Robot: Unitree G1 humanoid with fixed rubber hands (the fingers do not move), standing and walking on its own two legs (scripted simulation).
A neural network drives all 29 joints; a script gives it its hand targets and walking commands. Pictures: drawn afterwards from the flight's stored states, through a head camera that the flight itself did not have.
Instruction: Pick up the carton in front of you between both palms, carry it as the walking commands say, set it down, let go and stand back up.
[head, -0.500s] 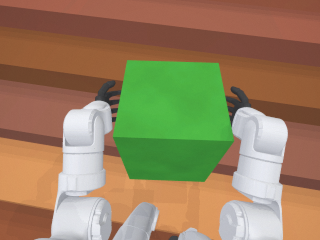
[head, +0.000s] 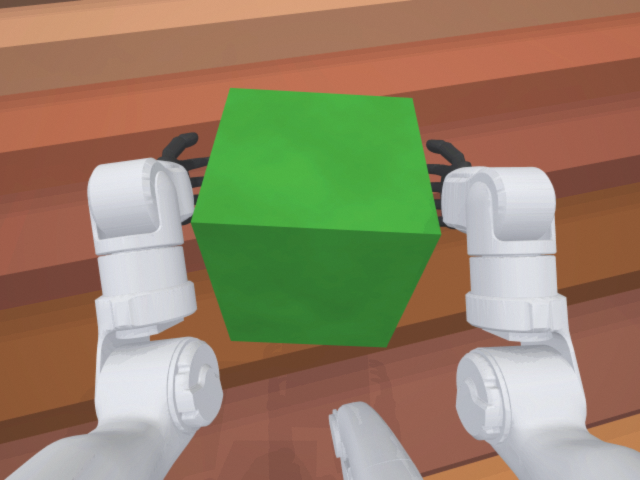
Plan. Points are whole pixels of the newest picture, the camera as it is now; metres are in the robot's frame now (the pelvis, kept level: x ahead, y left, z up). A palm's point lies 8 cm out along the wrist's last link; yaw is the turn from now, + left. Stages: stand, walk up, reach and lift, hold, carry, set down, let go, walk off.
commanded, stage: carry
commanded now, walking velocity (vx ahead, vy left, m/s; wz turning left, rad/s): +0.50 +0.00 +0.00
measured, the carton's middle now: (314, 228) +0.40 -0.06 +0.10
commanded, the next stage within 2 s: none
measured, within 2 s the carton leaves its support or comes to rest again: neither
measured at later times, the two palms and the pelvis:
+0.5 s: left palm (172, 9) +0.65 +0.08 +0.27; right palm out of the picture +0.70 -0.22 +0.27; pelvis +0.29 -0.12 +0.13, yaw +3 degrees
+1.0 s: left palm out of the picture +0.92 +0.07 +0.37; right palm out of the picture +0.89 -0.23 +0.37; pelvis +0.52 -0.05 +0.23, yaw +0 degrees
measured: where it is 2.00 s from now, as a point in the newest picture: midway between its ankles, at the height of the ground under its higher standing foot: (306, 296)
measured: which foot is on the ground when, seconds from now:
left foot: down 0.00-0.26, up 0.28-0.82, down 0.84-1.00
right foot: up 0.00-0.22, down 0.24-0.86, up 0.88-1.00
